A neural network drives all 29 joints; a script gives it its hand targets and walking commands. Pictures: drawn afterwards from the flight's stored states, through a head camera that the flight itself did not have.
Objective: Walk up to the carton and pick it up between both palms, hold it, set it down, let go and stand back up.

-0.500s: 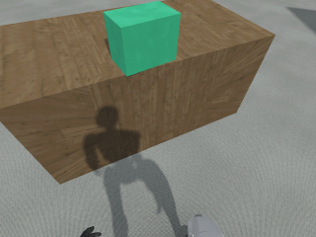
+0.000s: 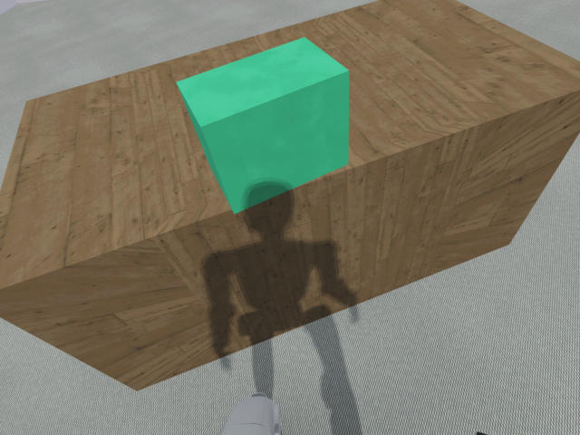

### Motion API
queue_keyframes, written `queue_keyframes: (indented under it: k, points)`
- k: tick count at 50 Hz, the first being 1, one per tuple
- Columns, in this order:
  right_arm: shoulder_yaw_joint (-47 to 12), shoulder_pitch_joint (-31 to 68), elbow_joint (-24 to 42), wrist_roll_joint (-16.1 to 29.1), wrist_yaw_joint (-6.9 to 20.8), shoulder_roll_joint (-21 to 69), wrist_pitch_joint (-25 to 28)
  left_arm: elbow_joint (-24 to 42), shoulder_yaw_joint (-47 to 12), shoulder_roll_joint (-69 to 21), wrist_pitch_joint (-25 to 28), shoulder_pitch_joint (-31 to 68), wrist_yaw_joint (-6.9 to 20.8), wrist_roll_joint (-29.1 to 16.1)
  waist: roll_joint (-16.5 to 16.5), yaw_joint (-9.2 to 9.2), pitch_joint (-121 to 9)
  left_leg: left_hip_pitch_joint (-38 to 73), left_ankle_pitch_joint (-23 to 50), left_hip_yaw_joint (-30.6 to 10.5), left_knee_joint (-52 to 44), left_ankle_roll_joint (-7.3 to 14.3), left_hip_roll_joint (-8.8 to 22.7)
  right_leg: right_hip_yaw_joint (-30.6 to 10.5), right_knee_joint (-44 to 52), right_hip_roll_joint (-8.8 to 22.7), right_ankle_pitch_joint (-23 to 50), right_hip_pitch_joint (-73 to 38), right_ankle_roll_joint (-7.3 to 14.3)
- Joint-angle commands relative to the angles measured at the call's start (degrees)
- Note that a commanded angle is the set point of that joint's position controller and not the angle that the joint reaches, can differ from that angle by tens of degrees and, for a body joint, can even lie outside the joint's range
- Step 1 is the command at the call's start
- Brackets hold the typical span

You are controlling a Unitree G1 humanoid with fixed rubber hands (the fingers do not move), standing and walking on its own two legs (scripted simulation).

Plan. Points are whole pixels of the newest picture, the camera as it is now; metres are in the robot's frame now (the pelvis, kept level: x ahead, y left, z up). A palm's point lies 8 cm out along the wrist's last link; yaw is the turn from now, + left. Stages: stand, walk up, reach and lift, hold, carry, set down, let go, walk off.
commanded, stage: walk up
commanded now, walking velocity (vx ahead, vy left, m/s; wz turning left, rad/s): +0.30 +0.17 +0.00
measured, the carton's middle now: (269, 126) +0.68 +0.12 +0.04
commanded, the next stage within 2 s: none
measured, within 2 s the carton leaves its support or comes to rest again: neither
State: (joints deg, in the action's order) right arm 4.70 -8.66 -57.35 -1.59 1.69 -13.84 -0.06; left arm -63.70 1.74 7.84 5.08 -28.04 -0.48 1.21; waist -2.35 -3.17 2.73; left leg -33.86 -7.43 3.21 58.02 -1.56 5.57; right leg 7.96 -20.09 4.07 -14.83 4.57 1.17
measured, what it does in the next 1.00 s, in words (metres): walks ahead: left foot, then right foot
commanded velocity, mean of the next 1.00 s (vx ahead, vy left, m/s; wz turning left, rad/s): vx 0.10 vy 0.04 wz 0.00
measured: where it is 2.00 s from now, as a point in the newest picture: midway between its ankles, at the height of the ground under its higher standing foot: outside the picture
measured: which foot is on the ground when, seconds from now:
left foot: up 0.00-0.22, down 0.24-1.00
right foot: down 0.00-0.24, up 0.26-0.70, down 0.72-1.00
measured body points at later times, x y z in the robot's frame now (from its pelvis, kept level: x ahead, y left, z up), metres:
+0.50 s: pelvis +0.16 +0.10 +0.00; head +0.18 +0.13 +0.45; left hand +0.21 +0.34 -0.17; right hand +0.14 -0.13 -0.14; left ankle +0.19 +0.17 -0.75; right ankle +0.14 -0.07 -0.67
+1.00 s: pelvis +0.17 +0.07 +0.00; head +0.17 +0.07 +0.44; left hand +0.15 +0.26 -0.17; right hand +0.16 -0.15 -0.17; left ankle +0.19 +0.17 -0.75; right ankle +0.17 -0.02 -0.75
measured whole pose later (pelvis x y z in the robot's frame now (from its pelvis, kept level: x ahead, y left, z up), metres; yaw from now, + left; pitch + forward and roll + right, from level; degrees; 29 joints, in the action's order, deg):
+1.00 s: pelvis +0.17 +0.07 +0.00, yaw +1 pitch -2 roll +0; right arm 0.0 -17.5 -65.3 -0.5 -1.5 -7.3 0.2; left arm -66.2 -0.6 5.5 1.0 -18.6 -2.0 0.0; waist -0.2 0.6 0.8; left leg -10.0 -9.1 7.4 20.7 1.4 1.6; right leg 4.9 -19.8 -1.5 -10.8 7.5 2.8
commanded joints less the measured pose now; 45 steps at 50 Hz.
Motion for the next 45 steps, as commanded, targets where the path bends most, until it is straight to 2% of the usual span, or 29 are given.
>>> queue_keyframes:
  k: [1,3,7,9,10,11,12,13,14,15,16,17,18,20,21,22,23,25,28,31,33,35,36,37,38,39,40,41,45]
  points:
    - [-1.4,-0.2,2.0,0.2,0.9,1.3,-0.3,3.3,0.9,8.2,0.9,-1.4,-0.8,0.1,10.5,1.88,4.5,-1.1,5.3,1.2,-9.6,-1.0,1.2,-5.8,6.0,14.0,40.1,1.7,3.6]
    - [-1.9,2.3,2.7,0.5,0.8,1.5,0.2,3.2,1.2,9.0,0.6,-1.9,-1.2,0.1,10.0,0.91,4.4,0.1,5.6,2.3,-15.5,-1.2,0.9,-5.0,5.8,14.2,38.7,-0.3,4.1]
    - [-2.0,4.2,3.8,0.9,0.1,0.2,0.7,2.5,2.3,10.7,0.0,-2.4,-1.8,0.4,12.4,-0.39,3.4,5.6,1.4,3.2,-23.2,0.0,0.3,-4.4,3.6,15.4,37.9,-2.8,4.1]
    - [-1.3,1.7,3.4,0.9,-0.2,-1.3,1.1,2.6,3.1,11.4,-0.5,-0.5,-2.1,0.4,12.7,0.74,2.2,10.3,-1.8,2.7,-27.7,1.6,-0.4,-4.4,0.2,15.9,37.7,-3.5,3.4]
    - [-0.8,-2.5,2.0,0.8,-0.4,-2.0,1.6,2.7,3.4,11.6,-0.8,0.7,-2.1,0.2,11.0,2.49,0.1,15.2,-1.0,3.0,-32.0,2.4,-1.3,-3.9,-4.9,14.8,37.7,-3.9,2.7]
    - [0.1,-10.2,-1.1,0.5,-0.7,-3.4,2.4,2.7,3.4,10.9,-1.0,0.9,-2.0,0.1,6.0,5.19,-4.0,24.3,4.4,4.4,-37.1,3.2,-2.4,-2.1,-14.1,11.6,34.7,-2.7,1.3]
    - [0.1,-17.3,-1.7,-1.7,-1.1,-3.9,5.0,0.0,1.4,4.2,-1.5,-5.2,-1.7,-1.2,1.8,8.50,-13.8,41.3,16.3,-5.1,-34.3,2.8,9.5,1.3,-26.8,4.0,3.5,6.4,-1.4]
    - [1.6,-20.9,-2.9,-1.0,-1.4,-11.2,5.1,-0.3,0.3,-1.6,-2.3,-12.1,-1.9,-2.2,-11.4,6.52,-15.3,53.7,20.9,-24.1,-35.5,8.1,22.5,0.6,-39.0,-1.9,-22.2,23.7,-3.0]
    - [2.9,-22.6,-4.8,1.4,-1.9,-13.2,4.0,-0.2,1.5,2.1,-2.9,-10.8,-1.8,-1.4,-12.5,7.49,-18.4,47.6,14.1,-30.9,-39.2,12.6,24.4,-3.9,-46.1,-0.1,-20.6,23.1,-2.4]
    - [1.7,-19.0,-4.1,1.6,-1.7,-9.5,3.8,2.3,2.5,6.4,-3.1,-1.5,-0.9,-0.2,-6.7,7.09,-12.3,37.4,9.9,-27.6,-43.5,10.4,20.4,-6.9,-47.1,1.1,-18.8,21.7,-2.2]
    - [0.2,-14.9,-3.5,0.7,-1.8,-5.6,4.2,3.7,2.5,4.8,-2.7,4.3,0.0,0.1,-3.9,5.74,-5.8,31.5,13.5,-19.1,-43.1,7.4,16.0,-8.0,-47.0,2.2,-14.0,22.7,-1.6]
    - [-0.7,-11.4,-2.8,0.3,-2.0,-2.8,4.4,3.5,1.9,1.9,-2.5,4.7,0.6,0.0,-5.0,4.02,-3.5,28.7,16.8,-11.9,-43.1,4.9,13.1,-8.2,-44.1,3.5,-9.2,22.6,-1.5]
    - [-1.3,-9.4,-2.5,0.9,-2.2,-0.4,4.5,3.5,1.8,1.2,-2.9,4.9,0.9,0.2,-5.5,2.98,-2.3,26.0,16.6,-7.8,-43.8,3.2,10.6,-7.7,-41.7,4.1,-6.0,21.1,-1.5]
    - [-1.9,-11.3,-3.7,1.3,-2.1,0.9,4.7,2.7,2.0,1.5,-3.8,3.7,0.7,0.7,-7.2,2.15,-1.8,23.7,19.4,-6.4,-44.6,3.3,9.4,-5.6,-41.8,2.6,-2.7,18.5,-2.0]
    - [-2.1,-12.3,-4.0,1.4,-2.2,0.9,5.0,2.5,2.1,1.9,-4.2,3.6,0.7,0.9,-6.6,1.77,-2.1,23.5,19.7,-5.5,-45.2,3.8,9.2,-5.1,-42.0,2.3,-1.8,18.2,-2.3]
    - [-3.4,-7.4,-2.4,1.8,-2.7,2.5,5.4,1.6,2.2,1.9,-5.5,3.4,-0.1,-0.6,-2.9,-0.39,0.5,20.0,50.9,-1.5,-41.1,4.6,7.9,-6.1,-38.6,-0.4,-2.0,14.7,-1.9]
    - [-3.0,-9.6,-3.2,1.3,-2.7,0.0,6.1,1.9,2.3,2.1,-5.9,2.4,-0.4,-0.9,-5.2,-0.72,-1.1,22.1,63.2,0.3,-39.5,5.6,7.5,-5.2,-37.5,-2.4,-3.0,15.8,-1.8]
    - [-3.4,-10.8,-3.6,0.8,-2.8,-1.1,6.1,1.4,2.1,2.3,-7.1,2.2,-1.0,-0.8,-6.7,-1.30,-3.3,21.4,58.3,2.1,-39.4,6.9,7.5,-6.0,-35.6,-2.5,-1.6,13.9,-1.2]
    - [-4.3,-10.0,-3.0,0.4,-3.0,0.4,4.8,2.4,1.6,3.1,-8.2,6.6,-1.7,-0.5,-7.2,-0.34,-4.2,20.0,35.9,0.9,-40.4,9.3,7.1,-7.2,-26.6,-1.4,-1.1,12.0,-0.3]
    - [-4.2,-11.2,-2.9,0.0,-3.4,-0.2,3.3,3.2,0.9,4.0,-8.2,11.0,-2.1,-0.3,-6.4,2.30,-3.3,18.4,15.3,-3.8,-41.9,12.4,9.2,-6.6,-19.8,-1.2,-3.9,9.9,0.2]
    - [-4.0,-11.3,-3.0,0.3,-3.5,-0.5,2.4,2.7,0.5,3.9,-7.6,10.7,-2.2,-0.5,-4.4,2.64,-2.4,17.7,4.5,-7.0,-42.4,12.9,10.3,-6.2,-13.9,-1.0,-3.9,7.9,0.5]
    - [-3.9,-10.7,-3.1,1.1,-3.4,-0.1,1.6,1.1,-0.4,2.5,-6.3,8.4,-2.2,-0.5,1.7,1.38,-1.3,15.9,-1.2,-7.2,-41.2,9.4,8.4,-7.7,-0.5,0.8,7.8,1.9,0.4]
    - [-4.0,-12.3,-3.5,1.2,-3.4,1.8,1.4,0.4,-0.4,3.6,-5.4,7.4,-2.3,-0.1,5.5,3.00,-0.8,15.4,-2.3,-5.8,-39.2,7.2,5.7,-11.1,0.3,4.0,12.5,0.5,0.6]
    - [-3.9,-15.8,-4.0,1.2,-3.4,3.5,1.1,0.5,-0.3,5.3,-4.7,7.7,-2.5,0.1,9.7,6.31,-0.2,15.6,-6.0,-3.2,-37.8,5.7,2.1,-15.0,1.0,7.4,17.5,1.1,1.3]
    - [-5.0,-17.3,-5.2,1.9,-3.4,7.8,0.5,0.1,-0.9,4.0,-4.6,10.9,-2.4,-1.4,15.9,7.14,1.7,22.8,-5.4,-1.5,-40.6,4.1,-0.2,-15.2,4.1,7.3,9.3,11.2,2.6]
    - [-4.7,-15.2,-5.6,1.5,-3.5,5.6,0.1,0.1,-1.3,1.8,-4.4,11.4,-1.8,-1.3,14.8,5.87,3.7,28.9,-2.7,-2.0,-39.4,3.5,0.4,-15.5,7.5,5.6,1.2,17.7,1.7]
    - [-3.8,-13.1,-5.4,1.4,-3.5,2.6,0.0,-0.1,-1.9,0.1,-3.9,10.2,-1.7,-1.3,10.3,5.17,3.7,29.6,-0.6,-2.4,-38.3,3.7,0.8,-14.0,8.9,4.4,0.1,16.4,0.7]
    - [-3.7,-13.2,-5.7,1.2,-3.3,2.6,0.0,-0.3,-1.8,1.2,-3.7,10.3,-1.9,-1.2,8.6,5.77,2.9,28.6,0.1,-2.3,-38.9,3.8,0.7,-13.4,8.6,3.9,0.7,13.9,0.5]
    - [-4.3,-13.4,-7.2,1.0,-3.1,3.7,0.4,-1.1,-1.4,3.2,-3.5,7.7,-1.9,-1.3,2.1,4.84,2.4,26.5,-2.3,-2.2,-40.5,3.1,1.0,-13.2,8.0,3.4,0.1,10.5,1.4]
